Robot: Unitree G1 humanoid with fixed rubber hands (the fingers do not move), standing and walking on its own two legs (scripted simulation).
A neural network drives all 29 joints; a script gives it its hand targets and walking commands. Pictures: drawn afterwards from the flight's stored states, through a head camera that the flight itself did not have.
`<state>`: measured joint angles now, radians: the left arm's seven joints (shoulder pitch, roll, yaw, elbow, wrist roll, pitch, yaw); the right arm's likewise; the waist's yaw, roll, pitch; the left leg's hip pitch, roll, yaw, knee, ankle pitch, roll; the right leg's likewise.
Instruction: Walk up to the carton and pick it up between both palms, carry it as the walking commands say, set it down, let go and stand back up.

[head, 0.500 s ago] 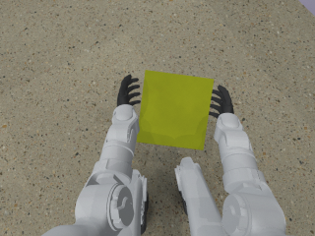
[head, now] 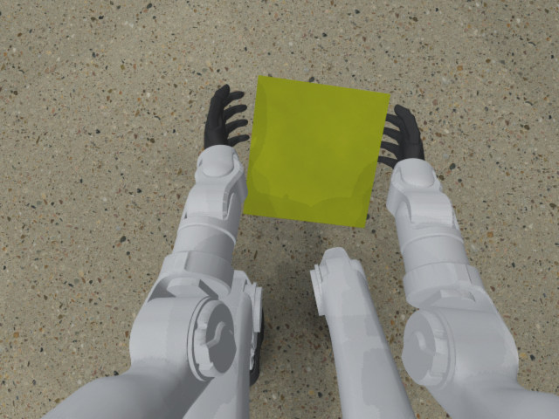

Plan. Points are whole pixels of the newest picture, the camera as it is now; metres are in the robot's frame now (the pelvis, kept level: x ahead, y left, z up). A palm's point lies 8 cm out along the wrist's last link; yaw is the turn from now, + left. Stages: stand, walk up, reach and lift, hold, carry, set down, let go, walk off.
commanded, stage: set down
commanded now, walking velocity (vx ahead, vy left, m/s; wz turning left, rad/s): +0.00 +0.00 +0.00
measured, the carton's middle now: (306, 151) +0.48 -0.08 -0.18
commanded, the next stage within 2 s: none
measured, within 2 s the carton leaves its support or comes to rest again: neither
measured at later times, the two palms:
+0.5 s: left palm (236, 148) +0.50 +0.03 -0.17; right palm (394, 158) +0.44 -0.23 -0.19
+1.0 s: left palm (245, 160) +0.51 +0.03 -0.27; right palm (374, 167) +0.46 -0.22 -0.30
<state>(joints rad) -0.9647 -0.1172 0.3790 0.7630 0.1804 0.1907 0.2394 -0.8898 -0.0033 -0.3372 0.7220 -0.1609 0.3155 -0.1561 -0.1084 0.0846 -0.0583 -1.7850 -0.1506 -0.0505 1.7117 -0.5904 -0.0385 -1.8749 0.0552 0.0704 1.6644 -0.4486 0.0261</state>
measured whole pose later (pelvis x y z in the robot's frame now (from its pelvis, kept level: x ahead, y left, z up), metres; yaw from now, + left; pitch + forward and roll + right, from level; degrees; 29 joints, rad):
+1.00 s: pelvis -0.04 +0.00 -0.12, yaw +1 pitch +29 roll +3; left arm -1.42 0.04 0.29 0.80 0.01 0.25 0.39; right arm -1.39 -0.24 -0.18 0.83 -0.02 0.38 -0.17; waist -0.13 0.10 0.53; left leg -2.01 -0.18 -0.02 2.12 -0.62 -0.07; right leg -2.11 0.07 0.07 2.06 -0.44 0.04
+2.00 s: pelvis -0.01 +0.00 -0.14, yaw +3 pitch +35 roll +0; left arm -1.45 0.13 0.25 1.02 0.01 0.19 0.18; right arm -1.41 -0.27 -0.36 1.02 -0.09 0.24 0.05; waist -0.15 0.10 0.40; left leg -2.16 -0.25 -0.04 2.18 -0.65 -0.07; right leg -2.22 0.00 0.05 2.12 -0.52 0.03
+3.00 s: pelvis +0.00 +0.00 -0.14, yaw +3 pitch +37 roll +1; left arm -1.43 0.13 0.27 1.00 0.06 0.12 0.12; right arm -1.37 -0.24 -0.46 1.00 -0.12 0.13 0.09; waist -0.16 0.08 0.40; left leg -2.17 -0.23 -0.03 2.21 -0.71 -0.06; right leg -2.24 0.00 0.05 2.16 -0.58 0.03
